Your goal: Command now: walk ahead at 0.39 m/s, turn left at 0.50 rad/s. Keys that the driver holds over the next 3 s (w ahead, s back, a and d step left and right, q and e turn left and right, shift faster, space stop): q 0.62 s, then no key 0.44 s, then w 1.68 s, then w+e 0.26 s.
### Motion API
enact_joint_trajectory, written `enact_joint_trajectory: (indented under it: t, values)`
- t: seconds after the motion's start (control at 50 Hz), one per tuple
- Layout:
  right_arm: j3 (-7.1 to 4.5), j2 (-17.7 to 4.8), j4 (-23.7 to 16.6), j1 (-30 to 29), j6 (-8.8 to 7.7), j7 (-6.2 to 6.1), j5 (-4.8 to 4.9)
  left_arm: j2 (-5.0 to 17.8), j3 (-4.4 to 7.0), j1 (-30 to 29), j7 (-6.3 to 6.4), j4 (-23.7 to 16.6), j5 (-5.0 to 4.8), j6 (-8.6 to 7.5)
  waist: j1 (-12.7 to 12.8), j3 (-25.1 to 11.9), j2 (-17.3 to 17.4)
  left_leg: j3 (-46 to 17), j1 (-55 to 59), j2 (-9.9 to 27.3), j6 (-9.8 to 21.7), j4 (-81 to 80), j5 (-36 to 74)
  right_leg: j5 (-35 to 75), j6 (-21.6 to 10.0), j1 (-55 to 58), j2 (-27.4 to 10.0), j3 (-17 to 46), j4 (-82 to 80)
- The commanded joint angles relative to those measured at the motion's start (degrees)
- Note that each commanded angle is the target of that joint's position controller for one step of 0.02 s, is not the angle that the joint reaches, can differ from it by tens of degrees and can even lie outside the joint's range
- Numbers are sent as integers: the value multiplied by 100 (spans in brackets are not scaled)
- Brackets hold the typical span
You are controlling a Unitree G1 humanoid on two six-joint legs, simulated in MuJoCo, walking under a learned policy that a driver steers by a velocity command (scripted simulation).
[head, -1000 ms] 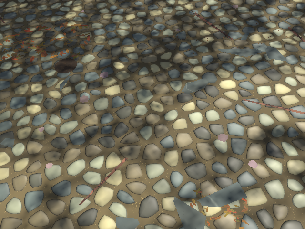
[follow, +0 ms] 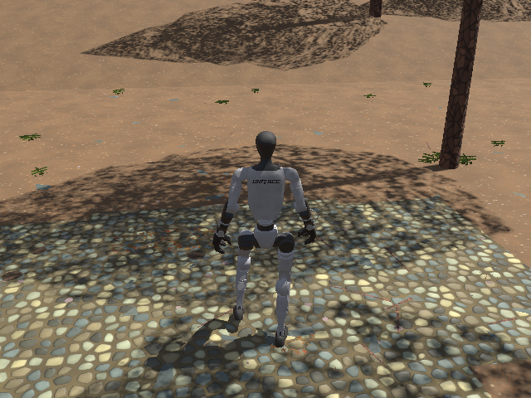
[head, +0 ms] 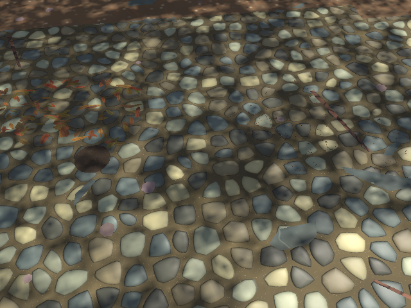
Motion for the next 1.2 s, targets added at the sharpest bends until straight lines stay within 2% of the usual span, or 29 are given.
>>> enact_joint_trajectory:
  t: [0.02,0.1,0.14,0.18,0.2,0.22,0.24,0.26,0.3,0.32,0.38,0.54,0.62,0.68,0.7,0.72,0.74,0.76,0.82,0.9,0.94,0.98,1.02,1.04,1.06,1.08,1.1,1.14,1.2]
  values:
    - [32,-35,-475,-320,-80,114,-80,920,207,-572,115,-433,-22,-25,-110,254,-546,334,350,-20,-14,-1038,807,2631,-663,-408,-1418,147,-567]
    - [-18,-125,-791,-598,-51,276,-94,1131,283,-393,196,-340,-180,176,-60,51,-676,658,561,-252,158,-1672,559,3610,-546,281,-1640,-43,102]
    - [-135,-355,-817,-251,-10,309,-115,1256,340,-570,237,-405,-297,271,-326,-216,-824,841,1009,-525,364,-1780,-13,4541,-419,504,-1699,-56,830]
    - [-383,-805,-570,892,-11,235,-108,1154,317,-733,233,-481,-354,345,-948,-805,-579,930,2483,-935,700,-2518,478,4298,-93,211,-1351,-193,2626]
    - [-519,-1308,-566,1168,16,79,-125,862,211,-410,195,-543,-148,306,-952,-1186,338,-147,3825,-213,1018,-2537,2879,1841,310,-995,-941,-208,4242]
    - [-505,-1717,-802,769,32,7,-233,313,37,302,109,-631,165,261,-189,-1826,1386,-2362,5311,1116,2153,-2023,5282,-3104,701,-2898,68,413,6300]
    - [-436,-1473,-1035,776,-6,107,-243,761,67,207,38,-621,-28,209,-578,-2911,649,-3367,5457,1520,2617,-2751,3689,-3028,640,-3182,114,1631,6862]
    - [-373,-1175,-1080,487,-40,148,-171,992,136,-445,38,-761,-229,222,-653,-2189,125,-2787,4913,1225,2324,-3091,2485,-2415,519,-3525,-97,1678,6717]
    - [-250,-764,-1070,-47,-8,79,-12,947,144,-778,192,-774,-89,337,-351,-1017,-282,-2000,3381,715,1767,-3403,1223,-1597,501,-3496,-462,1618,5858]
    - [-238,-731,-1115,-181,21,38,-80,993,171,-716,224,-793,-56,414,-190,-874,-98,-1835,2798,558,1666,-3525,1071,-1391,489,-3119,-508,1655,5563]
    - [-283,-849,-1175,-201,41,-55,-194,803,141,-550,260,-767,-5,486,-85,-976,123,-1502,2308,296,1610,-3546,1625,-1104,579,-2683,-357,1558,4952]
    - [-316,-914,-1280,-184,279,-254,-121,700,91,-1129,259,-951,-73,511,-347,-875,480,-1975,2278,-11,1290,-3542,-745,-482,769,-2608,-144,1747,3284]
    - [-314,-883,-1316,-112,344,-216,-111,754,119,-1141,173,-1003,-119,376,-429,-891,657,-2436,2590,40,1248,-3240,-204,-737,633,-2196,3,1746,2423]
    - [-227,-699,-1344,-173,405,-234,-36,801,168,-661,72,-867,-84,304,-157,-947,564,-2288,2472,-215,902,-2690,187,333,351,-1118,-185,1608,784]
    - [-149,-448,-1335,82,405,-232,-82,1132,234,-655,80,-930,28,318,-308,-987,-196,-1789,1971,-624,575,-1947,-917,759,4,-587,-1140,2414,466]
    - [-151,-421,-1449,242,353,-214,-69,1574,314,-897,102,-948,166,395,-643,-602,-1804,-618,894,-1593,218,-1035,-2641,1996,-888,-517,-2078,3624,292]
    - [-279,-899,-1422,91,270,-207,-181,1240,268,-858,108,-1027,195,389,-353,-669,-1774,-586,761,-1370,-82,331,-3200,2272,-1491,-759,-2537,4176,261]
    - [-365,-1084,-1297,123,267,-192,-128,1055,211,-982,132,-1084,113,387,-365,-634,-1279,-688,720,-1299,-169,976,-2894,2292,-1389,-751,-2266,3698,411]
    - [-252,-595,-1068,188,405,-226,-114,794,112,-1132,146,-1048,-101,427,-387,-493,-949,-614,644,-1241,-423,1308,-2277,2468,-917,-553,-1567,2678,672]
    - [-40,-123,-1168,-180,393,-182,-99,749,91,-1088,124,-973,-59,536,-231,-647,-1404,45,1534,-857,-538,-632,-2102,2493,-829,-418,-1188,2088,742]
    - [-42,-176,-1177,-291,381,-155,-58,913,134,-853,109,-893,-83,587,-65,-674,-1597,245,1962,-800,-518,-1506,-1973,2438,-917,-354,-1289,2247,773]
    - [-74,-229,-1002,-9,365,-139,-55,916,108,-868,92,-854,-158,601,-229,-614,-1477,390,2601,-834,-358,-2916,-910,2199,-816,-509,-1246,2260,903]
    - [-92,-489,-1001,58,352,-173,-159,745,25,-538,52,-739,-115,484,-178,-701,-994,-174,3640,-404,-31,-3472,370,1410,-279,-1088,-1093,2187,943]
    - [-162,-897,-1031,124,368,-231,-218,610,-31,-406,-20,-773,67,379,36,-920,-34,-728,4055,240,253,-2978,1709,626,48,-1462,-681,1739,1337]
    - [-85,-568,-905,-87,352,-175,-265,389,-91,-474,-19,-745,65,341,98,-926,658,-724,3235,254,571,-2968,737,-145,336,-1027,-455,1391,1083]
    - [-21,-255,-949,-134,312,-119,-264,586,-73,-780,-3,-692,85,354,-136,-768,338,-608,3040,-45,523,-3135,-574,-199,502,-903,-338,1251,1228]
    - [-25,-292,-862,-3,289,-120,-286,590,-58,-984,17,-699,38,381,-263,-612,327,-639,2871,-129,488,-3298,-1633,-484,513,-1040,-170,1051,1479]
    - [-131,-744,-786,280,246,-139,-202,593,-32,-1013,68,-746,-70,426,-414,44,792,-1355,2571,237,779,-3881,-3504,-1217,434,-1803,51,760,2201]
    - [-119,-748,-644,663,111,-205,-124,619,24,-1178,18,-887,-230,237,-540,608,1155,-2342,2598,896,1255,-4301,-3730,-1638,91,-2675,-236,1082,3067]
Next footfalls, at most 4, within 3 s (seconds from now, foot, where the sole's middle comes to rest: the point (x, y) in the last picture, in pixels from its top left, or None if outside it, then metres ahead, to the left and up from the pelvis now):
0.20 left None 0.26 0.13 -0.78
0.70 right None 0.34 -0.05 -0.78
1.02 left None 0.17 0.14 -0.78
1.82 left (130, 286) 0.54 0.32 -0.78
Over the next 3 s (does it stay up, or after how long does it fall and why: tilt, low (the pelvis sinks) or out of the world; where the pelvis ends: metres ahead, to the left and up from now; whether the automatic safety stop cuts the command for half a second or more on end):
stays up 1.02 0.45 -0.01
